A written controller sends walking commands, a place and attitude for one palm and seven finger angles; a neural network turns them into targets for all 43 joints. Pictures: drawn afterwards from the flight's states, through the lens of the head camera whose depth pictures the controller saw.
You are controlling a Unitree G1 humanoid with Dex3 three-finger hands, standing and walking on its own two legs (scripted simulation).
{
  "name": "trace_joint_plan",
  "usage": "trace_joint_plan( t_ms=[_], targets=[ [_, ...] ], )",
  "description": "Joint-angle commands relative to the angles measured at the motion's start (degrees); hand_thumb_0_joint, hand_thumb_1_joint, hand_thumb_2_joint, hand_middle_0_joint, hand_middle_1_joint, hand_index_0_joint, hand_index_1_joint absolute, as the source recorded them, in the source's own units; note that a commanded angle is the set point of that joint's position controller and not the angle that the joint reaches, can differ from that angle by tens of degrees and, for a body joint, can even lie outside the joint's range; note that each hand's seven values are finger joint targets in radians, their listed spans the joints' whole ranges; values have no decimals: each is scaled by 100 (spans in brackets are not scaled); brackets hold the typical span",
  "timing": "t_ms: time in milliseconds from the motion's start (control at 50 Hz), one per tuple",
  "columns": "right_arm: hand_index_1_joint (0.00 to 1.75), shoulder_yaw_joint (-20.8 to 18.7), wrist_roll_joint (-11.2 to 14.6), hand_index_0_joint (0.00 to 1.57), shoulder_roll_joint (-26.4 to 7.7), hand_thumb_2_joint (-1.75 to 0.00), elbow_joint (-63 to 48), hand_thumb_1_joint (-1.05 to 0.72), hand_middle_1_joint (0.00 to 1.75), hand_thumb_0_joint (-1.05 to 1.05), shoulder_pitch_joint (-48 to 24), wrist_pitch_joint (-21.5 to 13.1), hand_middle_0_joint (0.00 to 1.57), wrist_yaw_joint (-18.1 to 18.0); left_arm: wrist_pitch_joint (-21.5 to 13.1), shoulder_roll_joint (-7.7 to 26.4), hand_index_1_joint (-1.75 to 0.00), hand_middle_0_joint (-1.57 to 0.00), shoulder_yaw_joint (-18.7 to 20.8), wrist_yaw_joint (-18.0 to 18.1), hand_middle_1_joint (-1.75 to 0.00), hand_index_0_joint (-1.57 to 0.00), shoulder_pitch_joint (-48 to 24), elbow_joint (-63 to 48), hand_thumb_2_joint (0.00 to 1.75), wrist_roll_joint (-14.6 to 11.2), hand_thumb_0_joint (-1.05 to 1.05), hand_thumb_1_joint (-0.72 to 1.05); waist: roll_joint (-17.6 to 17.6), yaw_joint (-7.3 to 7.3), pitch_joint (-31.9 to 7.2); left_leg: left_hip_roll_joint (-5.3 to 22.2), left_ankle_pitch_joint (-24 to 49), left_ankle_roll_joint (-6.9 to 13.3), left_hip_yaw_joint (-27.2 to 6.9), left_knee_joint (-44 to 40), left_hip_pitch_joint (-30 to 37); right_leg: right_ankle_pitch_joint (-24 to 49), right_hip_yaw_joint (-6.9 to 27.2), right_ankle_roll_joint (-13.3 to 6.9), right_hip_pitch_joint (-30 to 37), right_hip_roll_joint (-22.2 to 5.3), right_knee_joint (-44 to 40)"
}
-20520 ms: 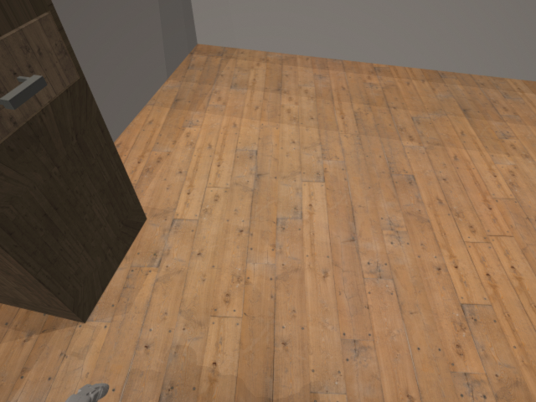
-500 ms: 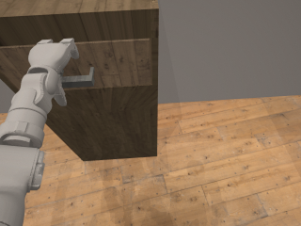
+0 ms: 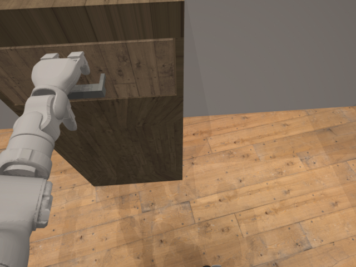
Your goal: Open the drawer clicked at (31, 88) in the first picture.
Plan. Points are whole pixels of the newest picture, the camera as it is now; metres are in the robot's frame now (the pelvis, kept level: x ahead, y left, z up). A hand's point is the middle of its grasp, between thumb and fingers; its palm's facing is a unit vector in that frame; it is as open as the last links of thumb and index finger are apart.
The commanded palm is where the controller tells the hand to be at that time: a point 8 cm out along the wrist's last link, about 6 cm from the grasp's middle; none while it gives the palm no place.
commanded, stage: lower the fingers behind the handle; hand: left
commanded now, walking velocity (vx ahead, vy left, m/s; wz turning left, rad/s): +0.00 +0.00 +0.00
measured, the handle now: (82, 85) +0.53 +0.24 +0.07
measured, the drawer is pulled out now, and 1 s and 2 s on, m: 0.00 0.00 0.00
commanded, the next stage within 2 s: lift the fingers back up to retry in 1.00 s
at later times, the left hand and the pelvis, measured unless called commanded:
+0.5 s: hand (72, 97) +0.49 +0.25 +0.08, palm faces -0.02 +0.03 -1.00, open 13.8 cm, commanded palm +0.46 +0.25 +0.11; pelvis -0.01 +0.00 -0.01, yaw +0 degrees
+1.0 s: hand (72, 97) +0.49 +0.24 +0.08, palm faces -0.03 +0.04 -1.00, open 13.9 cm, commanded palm +0.46 +0.24 +0.11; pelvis -0.02 +0.00 -0.01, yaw +0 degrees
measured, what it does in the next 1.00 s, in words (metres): stands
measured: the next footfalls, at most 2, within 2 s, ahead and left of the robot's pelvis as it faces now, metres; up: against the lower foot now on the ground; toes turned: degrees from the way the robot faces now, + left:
none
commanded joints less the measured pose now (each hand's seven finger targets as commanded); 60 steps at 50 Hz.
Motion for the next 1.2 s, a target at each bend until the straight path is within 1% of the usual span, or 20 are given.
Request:
trace_joint_plan(
  t_ms=[0, 40, 80, 140, 200, 240, 320, 380, 440, 480, 560, 580, 700, 740, 780, 940, 980, 1000, 1060, 1180],
  targets=[
    [30, -289, 7, 20, -855, -90, -389, -90, 30, 0, 609, -122, 20, -82, 83, 1382, -120, -30, 258, 237, -120, -30, -2342, -834, 30, -19, 0, -50, -87, -85, -2270, -64, 2990, -20, -196, -134, 869, 2051, 67, -124, 1502, 184, -19],
    [30, -280, 17, 20, -887, -90, -366, -90, 30, 0, 621, -135, 20, -84, 104, 1366, -120, -30, 204, 239, -120, -30, -2465, -773, 30, -26, 0, -50, -116, -156, -2074, -56, 2720, -12, -199, -151, 835, 1856, 62, -133, 1321, 195, -53],
    [30, -290, -2, 20, -895, -90, -382, -90, 30, 0, 668, -150, 20, -113, -6, 1659, -120, -30, 426, 263, -120, -30, -2625, -951, 30, -23, 0, -50, -144, -140, -2368, -69, 2716, 13, -201, -117, 849, 1936, 115, -119, 1480, 182, -24],
    [30, -320, -32, 20, -845, -90, -371, -90, 30, 0, 710, -182, 20, -109, -106, 1434, -120, -30, 308, 322, -120, -30, -2603, -1045, 30, 11, 0, -50, 67, -139, -2511, -58, 3007, -17, -226, -26, 1026, 1992, 103, -133, 1356, 195, 59],
    [30, -303, -22, 20, -877, -90, -326, -90, 30, 0, 753, -175, 20, -94, -38, 1454, -120, -30, 360, 353, -120, -30, -2298, -647, 30, -13, 0, -50, -180, -148, -2240, -62, 2814, -19, -222, -18, 762, 1909, 75, -126, 1266, 207, 58],
    [30, -303, -20, 20, -870, -90, -334, -90, 30, 0, 741, -180, 20, -83, 14, 1321, -120, -30, 232, 390, -120, -30, -2326, -601, 30, 9, 0, -50, -102, -178, -2192, -65, 2673, -16, -199, -23, 721, 1822, 74, -129, 1189, 205, 50],
    [30, -275, -23, 20, -901, -90, -334, -90, 30, 0, 756, -175, 20, -89, 87, 1531, -120, -30, 361, 419, -120, -30, -2220, -390, 30, 28, 0, -50, -213, -137, -2240, -90, 2453, 1, -154, -20, 463, 1858, 109, -122, 1352, 181, 86],
    [30, -289, -11, 20, -880, -90, -333, -90, 30, 0, 788, -170, 20, -76, 100, 1277, -120, -30, 160, 407, -120, -30, -2219, -362, 30, 54, 0, -50, -100, -167, -2191, -69, 2528, -14, -177, 10, 537, 1764, 83, -131, 1161, 193, 97],
    [30, -285, -11, 20, -887, -90, -382, -90, 30, 0, 779, -165, 20, -68, 130, 1294, -120, -30, 237, 389, -120, -30, -1942, -252, 30, 22, 0, -50, -225, -106, -2201, -67, 2423, -9, -180, 12, 478, 1690, 82, -136, 1185, 205, 112],
    [30, -279, 6, 20, -906, -90, -352, -90, 30, 0, 799, -171, 20, -76, 165, 989, -120, -30, -68, 361, -120, -30, -2081, -78, 30, 0, 0, -50, -351, -272, -1830, -58, 2146, 2, -183, -9, 354, 1499, 62, -117, 929, 201, 44],
    [30, -288, -6, 20, -929, -90, -360, -90, 30, 0, 846, -172, 20, -87, 132, 1225, -120, -30, 145, 356, -120, -30, -2051, -146, 30, 27, 0, -50, -318, -187, -2138, -70, 2192, 7, -185, 50, 380, 1543, 85, -143, 1030, 206, 126],
    [30, -281, -9, 20, -898, -90, -359, -90, 30, 0, 858, -174, 20, -86, 159, 1022, -120, -30, -38, 344, -120, -30, -1973, -25, 30, 27, 0, -50, -293, -239, -2018, -66, 2178, 6, -182, 56, 350, 1536, 73, -131, 947, 197, 132],
    [30, -286, -2, 20, -904, -90, -364, -90, 30, 0, 865, -189, 20, -90, 150, 1079, -120, -30, 25, 358, -120, -30, -2070, -130, 30, -8, 0, -50, -291, -239, -2054, -59, 2023, 9, -218, 80, 373, 1352, 76, -133, 848, 211, 137],
    [30, -287, 6, 20, -888, -90, -341, -90, 30, 0, 885, -202, 20, -80, 170, 848, -120, -30, -170, 340, -120, -30, -2210, -88, 30, -25, 0, -50, -305, -308, -1870, -54, 1875, 4, -231, 68, 349, 1206, 54, -129, 700, 214, 103],
    [30, -261, 7, 20, -945, -90, -293, -90, 30, 0, 897, -202, 20, -106, 178, 1251, -120, -30, 87, 344, -120, -30, -2281, 9, 30, -16, 0, -50, -378, -306, -1858, -63, 1759, 21, -217, 60, 182, 1224, 85, -121, 792, 193, 114],
    [30, -248, 18, 20, -909, -90, -365, -90, 30, 0, 907, -207, 20, -108, 179, 1101, -120, -30, -52, 280, -120, -30, -2157, 19, 30, 22, 0, -50, -276, -283, -1885, -68, 1773, 12, -208, 89, 180, 1224, 71, -126, 744, 199, 139],
    [30, -248, 11, 20, -923, -90, -365, -90, 30, 0, 912, -201, 20, -119, 143, 1227, -120, -30, 27, 273, -120, -30, -2227, -50, 30, 18, 0, -50, -275, -274, -2051, -69, 1862, 16, -206, 115, 196, 1317, 98, -117, 834, 196, 174],
    [30, -258, 10, 20, -890, -90, -388, -90, 30, 0, 923, -209, 20, -115, 153, 1027, -120, -30, -102, 262, -120, -30, -2142, -51, 30, 2, 0, -50, -252, -272, -2086, -71, 1895, 14, -204, 121, 256, 1303, 88, -116, 815, 200, 163],
    [30, -254, 3, 20, -943, -90, -374, -90, 30, 0, 909, -192, 20, -119, 126, 1370, -120, -30, 209, 267, -120, -30, -2043, -63, 30, -35, 0, -50, -403, -208, -2101, -80, 1913, 29, -182, 125, 157, 1416, 111, -119, 986, 203, 159],
    [30, -283, 3, 20, -871, -90, -396, -90, 30, 0, 852, -203, 20, -120, 34, 1305, -120, -30, 86, 303, -120, -30, -2617, -783, 30, -43, 0, -50, 62, -227, -2419, -52, 2286, 4, -245, 76, 675, 1495, 103, -120, 1007, 203, 124]
  ],
)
